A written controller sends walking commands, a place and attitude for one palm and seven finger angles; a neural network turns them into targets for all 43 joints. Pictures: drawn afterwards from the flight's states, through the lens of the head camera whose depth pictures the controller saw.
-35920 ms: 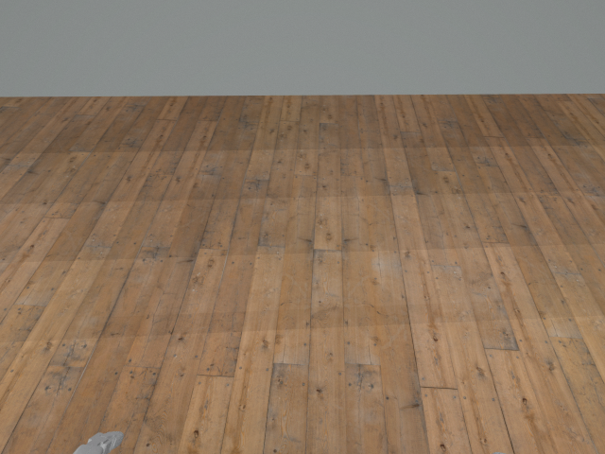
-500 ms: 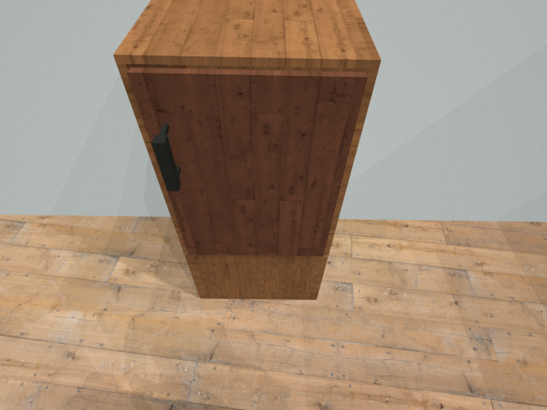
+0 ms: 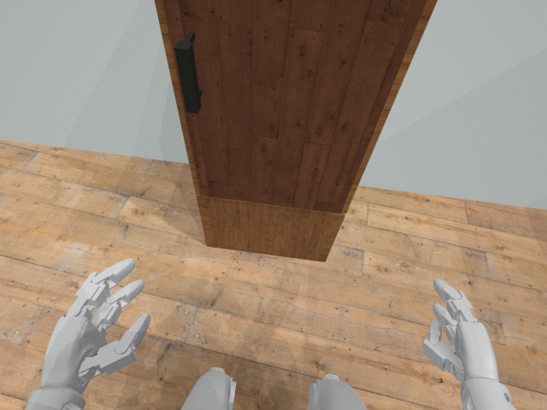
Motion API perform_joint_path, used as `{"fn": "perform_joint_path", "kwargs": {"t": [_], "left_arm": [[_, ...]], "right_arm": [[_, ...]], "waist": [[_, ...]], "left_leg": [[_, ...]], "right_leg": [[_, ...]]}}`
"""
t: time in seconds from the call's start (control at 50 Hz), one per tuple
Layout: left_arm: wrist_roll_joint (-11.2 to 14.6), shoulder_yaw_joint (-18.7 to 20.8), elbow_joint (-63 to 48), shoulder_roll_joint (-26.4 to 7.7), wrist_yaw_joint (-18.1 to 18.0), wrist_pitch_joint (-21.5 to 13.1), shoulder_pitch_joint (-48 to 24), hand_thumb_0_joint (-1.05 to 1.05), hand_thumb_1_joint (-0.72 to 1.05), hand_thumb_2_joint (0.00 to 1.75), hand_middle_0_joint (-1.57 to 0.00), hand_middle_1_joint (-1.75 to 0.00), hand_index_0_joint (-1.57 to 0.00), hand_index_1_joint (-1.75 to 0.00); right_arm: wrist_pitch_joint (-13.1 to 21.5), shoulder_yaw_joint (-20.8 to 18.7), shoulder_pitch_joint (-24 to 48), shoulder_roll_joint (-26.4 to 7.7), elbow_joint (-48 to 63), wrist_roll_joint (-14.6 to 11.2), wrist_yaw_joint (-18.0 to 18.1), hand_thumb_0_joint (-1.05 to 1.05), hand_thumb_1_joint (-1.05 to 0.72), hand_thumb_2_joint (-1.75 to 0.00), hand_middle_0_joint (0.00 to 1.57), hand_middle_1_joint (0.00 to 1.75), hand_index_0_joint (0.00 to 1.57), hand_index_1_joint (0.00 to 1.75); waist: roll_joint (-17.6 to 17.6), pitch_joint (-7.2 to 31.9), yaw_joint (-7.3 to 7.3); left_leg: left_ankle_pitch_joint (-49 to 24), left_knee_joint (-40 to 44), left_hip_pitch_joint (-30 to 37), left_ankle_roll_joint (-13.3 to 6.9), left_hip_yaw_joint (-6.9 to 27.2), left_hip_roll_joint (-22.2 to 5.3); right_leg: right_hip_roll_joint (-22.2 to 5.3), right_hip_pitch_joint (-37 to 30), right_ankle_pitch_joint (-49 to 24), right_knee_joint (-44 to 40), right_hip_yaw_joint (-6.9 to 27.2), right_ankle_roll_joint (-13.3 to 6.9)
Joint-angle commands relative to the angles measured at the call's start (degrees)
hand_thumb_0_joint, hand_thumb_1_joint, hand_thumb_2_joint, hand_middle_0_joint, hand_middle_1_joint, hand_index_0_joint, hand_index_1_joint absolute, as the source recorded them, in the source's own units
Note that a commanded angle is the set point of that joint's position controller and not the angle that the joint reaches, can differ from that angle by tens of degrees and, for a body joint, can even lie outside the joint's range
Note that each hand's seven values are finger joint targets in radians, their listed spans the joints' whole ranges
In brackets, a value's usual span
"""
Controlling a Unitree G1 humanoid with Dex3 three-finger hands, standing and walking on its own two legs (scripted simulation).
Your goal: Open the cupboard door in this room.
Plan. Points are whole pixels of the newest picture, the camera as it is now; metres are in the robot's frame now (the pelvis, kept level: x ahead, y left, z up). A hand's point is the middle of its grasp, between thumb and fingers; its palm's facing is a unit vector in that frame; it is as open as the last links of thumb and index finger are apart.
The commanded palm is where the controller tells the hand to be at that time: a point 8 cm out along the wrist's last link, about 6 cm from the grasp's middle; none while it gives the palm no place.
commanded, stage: raise the hand with hooked fingers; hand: left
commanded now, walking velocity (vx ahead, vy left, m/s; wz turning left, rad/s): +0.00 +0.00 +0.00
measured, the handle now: (192, 73) +0.65 +0.23 +0.10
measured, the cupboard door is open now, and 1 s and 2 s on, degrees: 0 0 0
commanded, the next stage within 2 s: move the hooked fingers beside the handle in 1.62 s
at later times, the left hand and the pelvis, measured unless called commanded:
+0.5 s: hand (84, 274) +0.25 +0.27 +0.07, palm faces +0.06 -1.00 -0.07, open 11.9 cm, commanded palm +0.23 +0.31 +0.08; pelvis +0.01 +0.04 +0.01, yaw +0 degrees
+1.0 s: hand (77, 225) +0.30 +0.29 +0.10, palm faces +0.01 -1.00 -0.05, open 13.9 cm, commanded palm +0.28 +0.34 +0.11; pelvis +0.03 +0.02 +0.03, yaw +0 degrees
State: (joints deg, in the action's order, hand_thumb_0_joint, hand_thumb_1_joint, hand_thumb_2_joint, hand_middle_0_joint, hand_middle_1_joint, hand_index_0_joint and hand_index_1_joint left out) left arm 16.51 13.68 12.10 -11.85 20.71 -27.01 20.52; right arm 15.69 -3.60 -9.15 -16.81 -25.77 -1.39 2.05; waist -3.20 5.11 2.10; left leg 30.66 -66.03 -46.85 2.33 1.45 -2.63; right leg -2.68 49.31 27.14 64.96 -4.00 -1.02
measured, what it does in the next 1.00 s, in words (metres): stands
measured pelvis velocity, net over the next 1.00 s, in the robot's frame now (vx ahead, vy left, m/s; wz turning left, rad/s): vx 0.03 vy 0.02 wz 0.00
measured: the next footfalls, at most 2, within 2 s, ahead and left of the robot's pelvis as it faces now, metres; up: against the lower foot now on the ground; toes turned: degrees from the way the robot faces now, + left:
none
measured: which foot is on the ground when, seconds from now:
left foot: down 0.00-1.00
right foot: down 0.00-1.00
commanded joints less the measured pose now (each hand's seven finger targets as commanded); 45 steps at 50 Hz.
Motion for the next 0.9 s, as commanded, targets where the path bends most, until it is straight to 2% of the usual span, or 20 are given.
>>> {"fn": "perform_joint_path", "kwargs": {"t": [0.0,0.04,0.06,0.08,0.14,0.16,0.2,0.26,0.28,0.34,0.36,0.4,0.46,0.5,0.56,0.62,0.68,0.76,0.82,0.88], "left_arm": [[0.7,0.6,-30.9,-9.7,-1.8,-8.9,-16.6,0.00,0.32,0.65,-0.24,-0.68,-0.24,-0.68],[-0.2,-1.6,-27.9,-9.7,-0.6,-7.0,-17.2,0.00,0.27,0.63,-0.25,-0.70,-0.25,-0.70],[0.3,-2.2,-24.6,-9.6,0.7,-4.8,-17.6,0.00,0.25,0.62,-0.25,-0.72,-0.25,-0.72],[-0.1,-1.8,-21.7,-10.8,1.8,-2.5,-17.5,0.00,0.22,0.61,-0.25,-0.74,-0.25,-0.74],[0.9,2.9,-12.2,-12.8,3.8,6.9,-11.8,0.00,0.15,0.58,-0.25,-0.78,-0.25,-0.78],[1.9,5.7,-10.3,-14.2,4.3,9.7,-9.2,0.00,0.13,0.57,-0.25,-0.80,-0.25,-0.80],[3.6,8.9,-13.8,-15.4,3.5,13.0,-6.8,0.00,0.08,0.55,-0.26,-0.82,-0.26,-0.82],[5.2,12.7,-19.6,-15.9,-0.5,11.8,-5.9,0.00,0.01,0.52,-0.26,-0.87,-0.26,-0.87],[5.0,12.7,-22.1,-15.7,-1.8,10.0,-6.5,0.00,-0.01,0.51,-0.27,-0.88,-0.27,-0.88],[3.2,9.1,-22.3,-12.7,-4.5,5.1,-9.0,0.00,-0.08,0.48,-0.27,-0.93,-0.27,-0.93],[2.6,8.1,-21.2,-12.9,-4.3,4.0,-11.1,0.00,-0.10,0.47,-0.27,-0.94,-0.27,-0.94],[1.3,5.8,-18.0,-12.2,-2.8,2.6,-13.0,0.00,-0.15,0.45,-0.27,-0.98,-0.27,-0.98],[1.4,4.4,-15.9,-13.6,1.1,3.9,-16.8,0.00,-0.22,0.42,-0.28,-1.02,-0.28,-1.02],[1.8,5.9,-17.0,-16.3,2.8,5.6,-18.9,0.00,-0.27,0.40,-0.28,-1.05,-0.28,-1.05],[3.0,11.8,-20.0,-21.9,2.8,6.6,-18.8,0.00,-0.34,0.37,-0.29,-1.10,-0.29,-1.10],[4.6,13.0,-19.6,-20.0,1.3,6.6,-15.9,0.00,-0.41,0.34,-0.29,-1.14,-0.29,-1.14],[4.4,12.2,-17.2,-18.9,0.5,7.6,-17.0,0.00,-0.48,0.31,-0.30,-1.18,-0.30,-1.18],[3.3,10.1,-9.8,-18.0,2.5,10.9,-19.1,0.00,-0.50,0.30,-0.30,-1.20,-0.30,-1.20],[3.4,11.2,-8.7,-20.5,5.0,12.2,-23.4,0.00,-0.50,0.30,-0.30,-1.20,-0.30,-1.20],[4.7,14.7,-10.1,-24.7,6.5,11.1,-29.2,0.00,-0.50,0.30,-0.30,-1.20,-0.30,-1.20]], "right_arm": [[2.8,0.2,-2.7,-4.4,4.5,0.5,1.5,0.00,-0.90,-0.90,0.20,0.30,0.20,0.30],[3.2,0.7,-3.1,-5.4,2.7,0.3,1.9,0.00,-0.90,-0.90,0.20,0.30,0.20,0.30],[3.1,1.0,-3.0,-6.0,2.3,0.1,2.2,0.00,-0.90,-0.90,0.20,0.30,0.20,0.30],[3.0,1.0,-3.2,-6.1,1.9,-0.3,2.4,0.00,-0.90,-0.90,0.20,0.30,0.20,0.30],[2.1,1.1,-2.6,-6.5,2.5,-1.3,2.9,0.00,-0.90,-0.90,0.20,0.30,0.20,0.30],[1.8,1.1,-1.8,-6.4,3.4,-1.5,2.9,0.00,-0.90,-0.90,0.20,0.30,0.20,0.30],[1.0,1.2,-0.9,-5.5,5.5,-1.4,2.5,0.00,-0.90,-0.90,0.20,0.30,0.20,0.30],[1.0,1.4,-0.4,-3.9,6.2,-0.5,1.9,0.00,-0.90,-0.90,0.20,0.30,0.20,0.30],[1.2,1.4,-1.3,-3.7,5.9,-0.4,1.6,0.00,-0.90,-0.90,0.20,0.30,0.20,0.30],[1.6,1.3,-2.8,-4.1,4.3,0.2,0.9,0.00,-0.90,-0.90,0.20,0.30,0.20,0.30],[1.6,1.4,-3.0,-4.7,4.1,0.4,0.9,0.00,-0.90,-0.90,0.20,0.30,0.20,0.30],[1.8,1.3,-4.3,-5.8,3.2,0.0,1.0,0.00,-0.90,-0.90,0.20,0.30,0.20,0.30],[1.9,1.4,-5.0,-7.2,3.3,-0.9,1.9,0.00,-0.90,-0.90,0.20,0.30,0.20,0.30],[1.9,1.3,-5.1,-7.4,3.7,-1.2,2.4,0.00,-0.90,-0.90,0.20,0.30,0.20,0.30],[2.1,1.5,-5.4,-7.4,3.7,-0.9,3.0,0.00,-0.90,-0.90,0.20,0.30,0.20,0.30],[1.7,1.8,-5.1,-6.3,3.7,-0.9,2.7,0.00,-0.90,-0.90,0.20,0.30,0.20,0.30],[1.0,2.2,-5.1,-6.2,3.4,-0.8,2.1,0.00,-0.90,-0.90,0.20,0.30,0.20,0.30],[-0.3,2.1,-5.9,-7.1,3.5,-1.0,2.0,0.00,-0.90,-0.90,0.20,0.30,0.20,0.30],[-0.8,2.1,-5.8,-7.5,3.9,-1.2,2.4,0.00,-0.90,-0.90,0.20,0.30,0.20,0.30],[-0.9,2.5,-5.6,-7.4,3.6,-0.9,2.9,0.00,-0.90,-0.90,0.20,0.30,0.20,0.30]], "waist": [[12.1,15.4,-4.62],[12.1,13.4,-6.05],[10.1,11.6,-6.94],[8.5,11.3,-6.76],[3.8,11.1,-4.02],[4.7,11.6,-1.86],[4.1,15.6,0.43],[3.9,18.0,2.19],[5.1,17.8,1.89],[6.5,12.6,-0.90],[5.0,10.6,-1.95],[6.4,9.3,-3.49],[7.7,8.7,-4.49],[8.9,11.8,-3.87],[10.6,17.0,-1.64],[10.4,15.8,-0.82],[12.9,12.6,-1.46],[8.8,8.9,-3.12],[7.3,11.4,-3.36],[7.7,14.7,-2.96]], "left_leg": [[-8.4,7.4,5.1,-4.0,-1.4,2.5],[-7.9,7.7,4.5,-4.0,-0.3,2.3],[-8.1,7.4,3.8,-4.1,0.5,2.2],[-7.1,7.8,2.4,-4.0,0.6,2.2],[-5.4,11.0,-0.1,-3.5,0.7,2.8],[-7.3,12.4,0.9,-3.3,0.7,3.1],[-10.6,14.4,3.0,-3.1,0.1,3.5],[-16.4,15.8,5.5,-2.7,0.3,3.3],[-17.5,16.1,6.6,-2.6,0.3,3.1],[-14.6,16.3,6.7,-2.3,0.5,2.6],[-13.1,15.8,5.5,-2.5,0.8,2.5],[-8.9,15.8,5.3,-2.5,0.7,2.6],[-4.9,16.8,6.0,-2.8,1.2,2.7],[-6.4,18.0,8.6,-2.9,1.2,2.8],[-15.2,18.1,12.5,-2.6,1.7,2.6],[-21.4,18.7,14.4,-1.9,1.5,2.3],[-23.1,18.9,14.5,-1.5,1.1,2.2],[-20.8,19.3,12.6,-1.9,0.8,2.2],[-20.0,19.6,13.3,-2.3,0.3,2.4],[-21.8,19.3,14.8,-2.6,0.0,2.6]], "right_leg": [[2.5,-8.2,0.1,-12.1,6.3,-0.9],[3.1,-6.4,-1.1,-11.3,4.3,-0.7],[3.6,-5.9,-1.8,-11.3,3.5,-0.7],[3.5,-6.3,-0.8,-11.8,3.4,-0.3],[3.0,-10.0,2.9,-14.9,3.3,0.4],[3.1,-12.3,1.0,-14.8,2.7,-0.1],[2.5,-16.4,-2.4,-15.1,1.8,0.2],[3.2,-19.0,-8.7,-13.1,-0.2,-0.2],[3.3,-18.2,-9.9,-12.9,-0.4,-0.2],[3.5,-12.6,-6.9,-12.9,-1.1,-0.2],[3.7,-11.1,-5.5,-12.8,-1.0,-0.3],[3.4,-8.6,-2.1,-13.4,-0.6,-0.2],[3.5,-8.3,-0.1,-14.4,-0.2,-0.4],[3.3,-11.1,-1.9,-15.3,-0.1,-0.3],[3.7,-15.5,-8.2,-14.5,-0.6,-0.8],[3.9,-17.2,-13.1,-14.7,-1.3,-0.7],[4.0,-16.4,-14.9,-15.0,-1.6,-0.6],[4.2,-16.0,-14.8,-16.5,-1.6,-0.4],[3.9,-17.8,-15.4,-17.8,-1.0,-0.2],[4.0,-20.8,-17.7,-18.3,-0.1,-0.4]]}}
